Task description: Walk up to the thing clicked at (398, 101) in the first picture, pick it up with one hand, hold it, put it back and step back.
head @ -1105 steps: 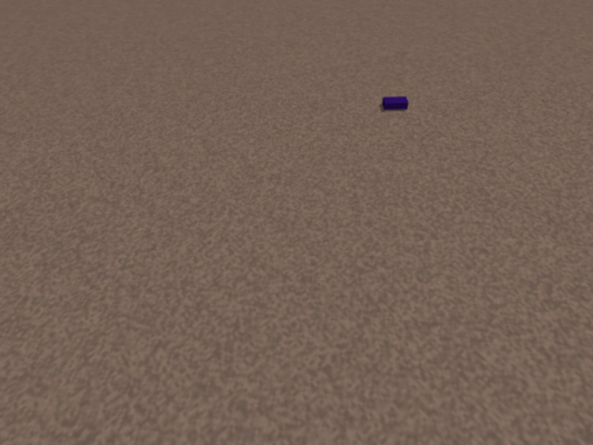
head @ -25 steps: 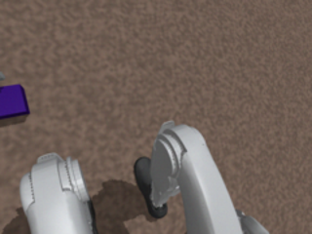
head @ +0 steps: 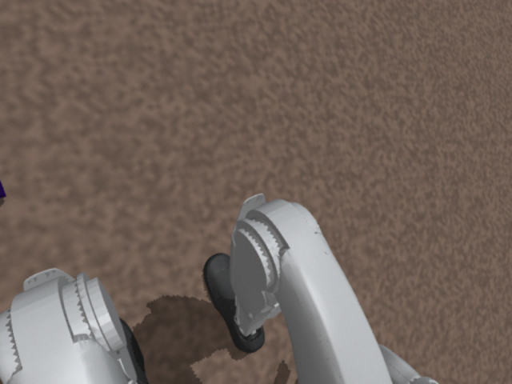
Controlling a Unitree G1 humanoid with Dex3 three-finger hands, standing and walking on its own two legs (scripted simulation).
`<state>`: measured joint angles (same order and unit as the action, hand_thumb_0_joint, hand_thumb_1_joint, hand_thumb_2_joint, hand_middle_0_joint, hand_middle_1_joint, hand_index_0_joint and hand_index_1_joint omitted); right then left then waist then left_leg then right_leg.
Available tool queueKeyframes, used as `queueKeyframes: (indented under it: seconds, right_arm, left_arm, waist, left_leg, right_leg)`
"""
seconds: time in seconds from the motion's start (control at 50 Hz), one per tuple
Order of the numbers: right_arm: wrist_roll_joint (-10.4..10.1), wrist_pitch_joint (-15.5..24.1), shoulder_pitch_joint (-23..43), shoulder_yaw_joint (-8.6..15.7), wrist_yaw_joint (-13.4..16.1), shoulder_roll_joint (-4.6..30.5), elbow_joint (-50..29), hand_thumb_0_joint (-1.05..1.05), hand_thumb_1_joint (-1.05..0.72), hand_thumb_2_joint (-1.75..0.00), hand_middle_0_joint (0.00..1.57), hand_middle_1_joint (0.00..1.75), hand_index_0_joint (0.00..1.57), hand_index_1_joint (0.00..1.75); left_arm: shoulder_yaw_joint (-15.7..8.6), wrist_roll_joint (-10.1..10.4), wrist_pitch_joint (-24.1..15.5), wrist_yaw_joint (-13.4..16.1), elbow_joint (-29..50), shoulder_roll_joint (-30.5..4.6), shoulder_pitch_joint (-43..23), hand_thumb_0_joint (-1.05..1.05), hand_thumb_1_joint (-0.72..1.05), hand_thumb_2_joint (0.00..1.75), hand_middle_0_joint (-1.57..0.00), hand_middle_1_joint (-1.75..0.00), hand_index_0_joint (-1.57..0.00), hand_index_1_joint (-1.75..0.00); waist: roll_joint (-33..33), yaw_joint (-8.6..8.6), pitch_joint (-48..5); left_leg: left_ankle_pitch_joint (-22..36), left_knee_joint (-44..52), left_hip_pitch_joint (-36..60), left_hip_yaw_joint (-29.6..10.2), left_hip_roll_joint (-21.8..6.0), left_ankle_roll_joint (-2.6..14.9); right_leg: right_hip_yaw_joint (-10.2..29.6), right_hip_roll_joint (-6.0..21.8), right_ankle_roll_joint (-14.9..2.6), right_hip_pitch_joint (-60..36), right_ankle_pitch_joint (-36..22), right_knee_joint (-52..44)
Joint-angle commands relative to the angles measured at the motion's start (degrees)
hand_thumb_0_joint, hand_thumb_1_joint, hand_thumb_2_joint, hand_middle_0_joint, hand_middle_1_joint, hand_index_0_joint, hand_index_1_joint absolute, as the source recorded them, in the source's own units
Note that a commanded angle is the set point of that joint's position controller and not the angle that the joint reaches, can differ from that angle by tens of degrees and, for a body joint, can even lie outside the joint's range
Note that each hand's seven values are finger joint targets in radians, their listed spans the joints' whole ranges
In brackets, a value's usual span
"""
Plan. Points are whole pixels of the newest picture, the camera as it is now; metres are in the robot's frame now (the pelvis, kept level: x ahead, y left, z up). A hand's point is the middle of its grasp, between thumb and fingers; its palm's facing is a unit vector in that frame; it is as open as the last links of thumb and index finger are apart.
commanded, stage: rest palm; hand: left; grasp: from above
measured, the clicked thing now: out of the picture +0.45 +0.31 -0.28
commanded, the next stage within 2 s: close in 0.20 s
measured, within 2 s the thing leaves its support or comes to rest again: neither
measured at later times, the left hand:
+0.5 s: hand out of the picture +0.44 +0.31 -0.26, palm faces -0.44 -0.08 -0.89, open 13.2 cm
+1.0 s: hand out of the picture +0.44 +0.31 -0.26, palm faces -0.46 -0.12 -0.88, open 11.2 cm
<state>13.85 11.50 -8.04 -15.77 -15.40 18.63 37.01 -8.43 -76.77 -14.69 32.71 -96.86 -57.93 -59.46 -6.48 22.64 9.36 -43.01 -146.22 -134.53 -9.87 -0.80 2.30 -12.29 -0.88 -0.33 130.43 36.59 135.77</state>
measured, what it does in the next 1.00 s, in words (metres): stands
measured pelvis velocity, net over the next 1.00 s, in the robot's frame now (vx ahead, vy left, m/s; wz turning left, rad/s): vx -0.01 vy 0.00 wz -0.05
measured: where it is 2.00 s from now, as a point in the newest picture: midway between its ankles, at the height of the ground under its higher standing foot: (190, 352)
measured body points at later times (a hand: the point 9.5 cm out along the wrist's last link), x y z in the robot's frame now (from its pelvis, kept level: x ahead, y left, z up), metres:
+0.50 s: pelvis -0.01 +0.00 +0.00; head +0.27 +0.13 +0.33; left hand +0.46 +0.31 -0.20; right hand +0.04 -0.25 -0.05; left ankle +0.06 +0.11 -0.27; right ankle +0.11 -0.10 -0.27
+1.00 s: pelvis -0.01 +0.00 +0.00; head +0.28 +0.12 +0.32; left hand +0.46 +0.31 -0.21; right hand +0.04 -0.24 -0.05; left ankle +0.06 +0.11 -0.27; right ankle +0.11 -0.10 -0.27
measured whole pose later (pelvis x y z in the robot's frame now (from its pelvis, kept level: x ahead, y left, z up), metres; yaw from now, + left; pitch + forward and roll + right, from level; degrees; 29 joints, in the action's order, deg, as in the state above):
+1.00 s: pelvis -0.01 +0.00 +0.00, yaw -3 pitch +27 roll -15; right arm 14.7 15.4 -5.5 -19.0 -16.4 20.4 36.5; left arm -6.3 -75.4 -16.3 36.8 -99.1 -60.6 -59.0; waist -8.9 22.7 11.7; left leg -42.9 -146.9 -133.3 -12.7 -1.5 2.2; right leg -14.5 -2.2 0.3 128.6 34.8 134.1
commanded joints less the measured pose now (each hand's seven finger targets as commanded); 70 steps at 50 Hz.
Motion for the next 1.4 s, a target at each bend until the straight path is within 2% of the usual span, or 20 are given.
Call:
queueKeyframes:
  seconds: [0.0,0.08,0.1,0.2,0.28,0.34,0.42,0.44,0.54,0.6,0.64,0.72,0.86,0.9,0.98,1.08,1.22,1.28,1.34,1.38]
  right_arm:
    - [-0.5,-0.1,-13.1,5.0,1.1,18.6,0.7,0.00,-0.90,-0.90,0.20,0.30,0.20,0.30]
    - [-0.1,0.3,-14.0,4.6,1.3,19.2,0.8,0.00,-0.90,-0.90,0.20,0.30,0.20,0.30]
    - [-0.4,0.3,-13.3,4.6,1.4,19.4,1.1,0.00,-0.90,-0.90,0.20,0.30,0.20,0.30]
    - [-0.1,0.3,-11.4,3.9,1.8,19.5,0.3,0.00,-0.90,-0.90,0.20,0.30,0.20,0.30]
    - [0.4,1.4,-9.6,4.0,1.5,20.1,0.7,0.00,-0.90,-0.90,0.20,0.30,0.20,0.30]
    - [0.5,2.6,-8.8,4.8,1.1,21.5,0.5,0.00,-0.89,-0.90,0.20,0.30,0.20,0.30]
    - [0.5,3.7,-8.1,4.4,0.3,21.8,1.0,0.00,-0.89,-0.90,0.20,0.30,0.20,0.30]
    - [0.6,4.2,-7.7,4.6,0.0,22.0,0.5,0.00,-0.89,-0.90,0.20,0.30,0.20,0.30]
    - [0.3,5.0,-7.9,4.2,-0.6,21.4,1.2,0.00,-0.89,-0.90,0.20,0.30,0.20,0.30]
    - [0.4,5.2,-8.5,3.6,-1.0,21.1,0.7,0.00,-0.89,-0.90,0.20,0.30,0.20,0.30]
    - [0.2,5.0,-9.0,3.3,-0.9,21.4,1.1,0.00,-0.90,-0.90,0.20,0.30,0.20,0.30]
    - [0.0,4.6,-9.0,2.9,-0.6,21.2,0.9,0.00,-0.90,-0.90,0.20,0.30,0.20,0.30]
    - [0.2,4.2,-8.3,2.9,-0.2,21.0,0.7,0.00,-0.90,-0.90,0.20,0.30,0.20,0.30]
    - [0.5,4.1,-9.2,2.6,-0.5,21.0,0.5,0.00,-0.89,-0.90,0.20,0.30,0.20,0.30]
    - [0.2,4.1,-9.0,2.6,-0.3,21.3,0.2,0.00,-0.90,-0.90,0.20,0.30,0.20,0.30]
    - [0.4,4.1,-8.1,2.8,-0.2,21.4,0.4,0.00,-0.89,-0.90,0.20,0.30,0.20,0.30]
    - [0.6,4.8,-7.3,2.8,-0.4,21.8,0.4,0.00,-0.89,-0.90,0.20,0.30,0.20,0.30]
    - [0.7,5.2,-7.1,2.9,-0.1,22.2,0.1,0.00,-0.89,-0.90,0.20,0.30,0.20,0.30]
    - [0.3,5.4,-7.5,3.1,-0.1,22.3,0.6,0.00,-0.90,-0.90,0.20,0.30,0.20,0.30]
    - [0.4,5.6,-7.5,2.6,-0.5,22.1,0.6,0.00,-0.90,-0.90,0.20,0.30,0.20,0.30]
  left_arm:
    - [-1.3,2.3,-2.2,2.0,6.5,-15.0,-12.0,0.00,-0.53,0.97,-0.06,-1.00,-0.06,-1.00]
    - [-0.5,2.3,-3.5,2.5,5.4,-14.3,-11.4,0.00,-0.52,0.97,-0.06,-1.00,-0.06,-0.99]
    - [-1.0,2.2,-3.8,2.9,5.0,-15.4,-11.1,0.00,-0.51,0.97,-0.06,-1.00,-0.06,-1.00]
    - [0.2,-0.3,-4.1,4.4,5.7,-16.6,-12.2,0.00,-0.51,0.99,-0.07,-1.00,-0.07,-1.00]
    - [1.9,-0.8,-3.5,6.2,4.3,-14.0,-12.7,0.00,-0.50,1.04,-0.09,-1.00,-0.07,-1.01]
    - [3.6,-1.3,-2.4,7.3,3.1,-12.1,-13.3,0.00,-0.35,0.93,-0.16,-0.98,-0.18,-0.97]
    - [2.6,-0.8,-1.1,8.2,2.8,-13.1,-14.5,0.00,-0.30,0.84,-0.18,-0.97,-0.21,-0.94]
    - [3.6,-0.8,-0.6,8.0,1.8,-11.7,-13.7,0.00,-0.30,0.82,-0.18,-0.96,-0.21,-0.92]
    - [2.3,0.6,0.4,8.0,1.8,-12.7,-13.8,0.00,-0.23,0.80,-0.22,-0.96,-0.26,-0.92]
    - [2.8,1.5,0.6,7.1,1.2,-11.9,-13.9,0.00,-0.19,0.76,-0.25,-0.94,-0.29,-0.89]
    - [1.7,2.1,0.5,6.8,1.8,-14.5,-14.0,0.00,-0.16,0.74,-0.28,-0.91,-0.32,-0.87]
    - [1.3,2.9,-0.4,6.3,3.3,-15.2,-13.5,0.00,-0.12,0.73,-0.32,-0.89,-0.36,-0.85]
    - [1.5,2.7,-1.5,6.2,3.8,-15.7,-12.1,0.00,-0.04,0.69,-0.38,-0.85,-0.41,-0.81]
    - [1.7,2.7,-1.8,6.0,3.8,-15.1,-11.8,0.00,-0.01,0.68,-0.40,-0.84,-0.44,-0.80]
    - [1.0,2.1,-2.1,6.3,4.6,-16.8,-12.2,0.00,0.05,0.67,-0.45,-0.82,-0.49,-0.78]
    - [2.6,1.6,-2.2,6.9,2.8,-14.1,-12.0,0.00,0.10,0.63,-0.48,-0.80,-0.52,-0.75]
    - [3.4,0.6,-1.7,7.9,3.2,-14.1,-12.6,0.00,0.20,0.63,-0.56,-0.77,-0.60,-0.73]
    - [4.8,1.2,-1.1,8.0,2.1,-12.9,-12.1,0.00,0.25,0.60,-0.60,-0.75,-0.64,-0.70]
    - [3.5,1.4,-0.3,8.1,2.2,-14.9,-12.3,0.00,0.29,0.61,-0.64,-0.73,-0.68,-0.69]
    - [3.8,2.2,-0.2,7.9,1.6,-13.7,-12.3,0.00,0.30,0.60,-0.66,-0.72,-0.69,-0.68]
  waist:
    - [25.7,1.32,-39.7]
    - [25.9,2.13,-37.9]
    - [26.8,1.21,-37.9]
    - [29.0,1.06,-37.9]
    - [29.9,1.78,-34.6]
    - [30.5,2.51,-32.5]
    - [31.0,2.64,-31.8]
    - [30.5,2.92,-31.3]
    - [29.9,2.55,-33.9]
    - [29.0,3.53,-34.2]
    - [29.8,3.10,-35.7]
    - [28.6,2.94,-36.4]
    - [29.2,2.05,-36.2]
    - [28.7,2.96,-35.4]
    - [29.2,2.39,-35.4]
    - [29.7,2.81,-33.3]
    - [29.9,2.62,-32.6]
    - [27.7,3.51,-31.9]
    - [28.6,2.73,-32.5]
    - [28.4,3.29,-32.0]
  left_leg:
    - [17.6,13.1,24.9,2.8,-0.1,-0.23]
    - [16.6,13.6,26.0,2.0,-0.3,-0.42]
    - [16.3,14.6,25.9,1.4,-0.5,-0.80]
    - [14.5,15.5,27.6,0.5,-1.0,-1.32]
    - [14.1,16.2,28.8,-1.0,-1.6,-2.07]
    - [12.9,16.7,28.5,-1.2,-1.5,-2.31]
    - [12.9,18.2,29.5,-2.9,-2.0,-2.85]
    - [12.2,17.4,28.9,-2.3,-1.8,-2.59]
    - [14.4,15.9,28.2,-1.2,-1.6,-2.08]
    - [15.8,15.2,28.4,-1.2,-1.6,-1.95]
    - [16.7,14.7,28.4,-0.4,-1.4,-1.62]
    - [16.5,14.6,27.4,-0.2,-1.4,-1.33]
    - [15.6,14.9,27.6,-0.7,-1.7,-1.56]
    - [16.6,14.6,27.2,-0.5,-1.7,-1.40]
    - [16.3,15.4,28.3,-1.3,-1.9,-1.72]
    - [14.8,16.3,28.4,-2.4,-2.1,-2.20]
    - [13.9,16.7,28.6,-2.2,-2.1,-2.31]
    - [12.2,15.9,26.4,-0.8,-1.8,-1.58]
    - [13.1,16.5,27.5,-1.5,-2.0,-1.95]
    - [14.0,16.7,28.2,-2.4,-2.3,-2.20]
  right_leg:
    - [-0.7,-3.4,-0.64,-27.8,-17.3,-12.1]
    - [-1.6,-3.5,-0.55,-25.4,-15.6,-11.8]
    - [-2.1,-3.7,-0.89,-25.2,-14.9,-11.8]
    - [-2.5,-4.1,-1.14,-23.4,-13.5,-11.1]
    - [-3.5,-4.0,-1.03,-19.2,-12.7,-10.2]
    - [-3.5,-3.7,-1.01,-17.6,-12.1,-9.7]
    - [-4.1,-3.5,-0.96,-15.8,-11.5,-9.6]
    - [-3.7,-3.4,-0.85,-16.2,-11.5,-9.8]
    - [-3.3,-3.6,-0.70,-20.5,-14.2,-10.3]
    - [-3.4,-3.5,-0.45,-21.9,-15.6,-10.1]
    - [-3.0,-4.0,-0.54,-24.5,-16.6,-10.9]
    - [-3.1,-4.1,-0.51,-26.1,-16.4,-11.7]
    - [-3.1,-4.2,-0.77,-25.5,-15.3,-11.6]
    - [-3.4,-4.4,-0.51,-26.2,-16.3,-11.9]
    - [-3.6,-4.4,-0.70,-24.9,-15.7,-11.3]
    - [-4.3,-4.3,-0.89,-21.9,-14.1,-10.8]
    - [-4.1,-4.2,-0.82,-21.4,-13.3,-10.8]
    - [-3.5,-4.6,-0.62,-23.4,-12.9,-12.8]
    - [-3.6,-4.3,-0.74,-22.3,-13.0,-12.1]
    - [-4.0,-4.1,-0.61,-21.9,-13.7,-11.6]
